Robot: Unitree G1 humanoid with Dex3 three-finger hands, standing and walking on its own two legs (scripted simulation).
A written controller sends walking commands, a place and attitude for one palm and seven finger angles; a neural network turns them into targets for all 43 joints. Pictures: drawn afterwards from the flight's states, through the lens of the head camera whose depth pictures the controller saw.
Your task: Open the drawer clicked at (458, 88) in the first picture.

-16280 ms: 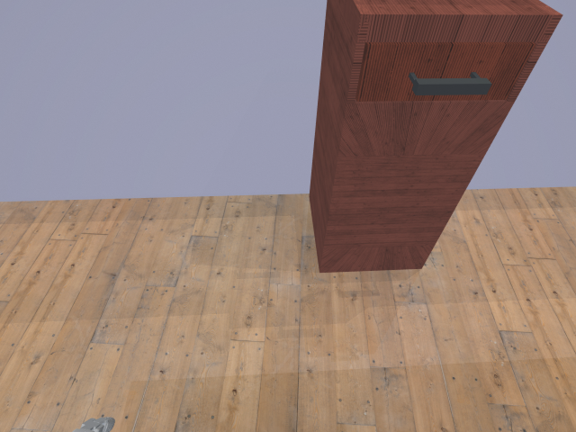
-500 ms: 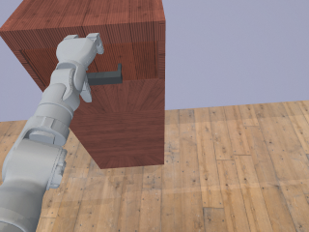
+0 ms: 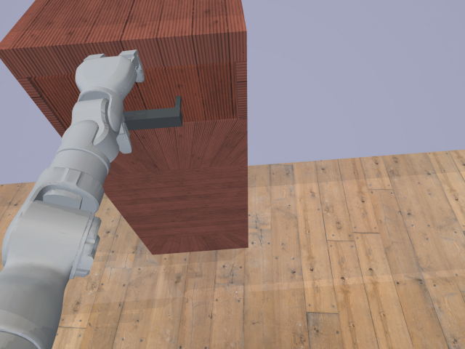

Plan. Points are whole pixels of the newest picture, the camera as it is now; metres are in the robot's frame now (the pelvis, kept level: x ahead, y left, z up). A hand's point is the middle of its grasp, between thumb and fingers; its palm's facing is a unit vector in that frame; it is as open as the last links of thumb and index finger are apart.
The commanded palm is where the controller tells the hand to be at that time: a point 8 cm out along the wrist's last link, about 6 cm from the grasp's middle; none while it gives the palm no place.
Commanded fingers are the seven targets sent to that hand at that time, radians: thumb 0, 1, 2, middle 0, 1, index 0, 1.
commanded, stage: move the hooked fingers above the handle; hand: left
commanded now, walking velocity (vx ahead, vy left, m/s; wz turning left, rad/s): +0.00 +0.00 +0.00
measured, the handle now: (140, 111) +0.55 +0.17 +0.09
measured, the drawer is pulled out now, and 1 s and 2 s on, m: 0.00 0.00 0.00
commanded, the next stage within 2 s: lower the fingers behind the handle in 1.68 s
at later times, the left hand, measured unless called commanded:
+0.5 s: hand (110, 111) +0.49 +0.20 +0.15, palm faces -0.03 -0.01 -1.00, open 13.8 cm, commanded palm +0.47 +0.19 +0.21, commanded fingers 0.00 -0.50 0.30 -0.30 -1.20 -0.30 -1.20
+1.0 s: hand (131, 110) +0.49 +0.16 +0.15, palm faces -0.04 -0.03 -1.00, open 13.8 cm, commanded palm +0.48 +0.18 +0.21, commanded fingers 0.00 -0.50 0.30 -0.30 -1.20 -0.30 -1.20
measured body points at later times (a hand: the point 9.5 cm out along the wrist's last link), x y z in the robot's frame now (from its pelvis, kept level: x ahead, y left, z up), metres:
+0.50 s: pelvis +0.01 +0.00 +0.00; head +0.05 -0.02 +0.45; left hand +0.49 +0.20 +0.20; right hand +0.07 -0.26 -0.14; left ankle -0.04 +0.12 -0.73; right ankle -0.02 -0.12 -0.73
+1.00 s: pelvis +0.00 +0.01 +0.00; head +0.05 -0.02 +0.45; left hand +0.49 +0.16 +0.20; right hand +0.05 -0.26 -0.14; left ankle -0.04 +0.12 -0.73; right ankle -0.02 -0.12 -0.73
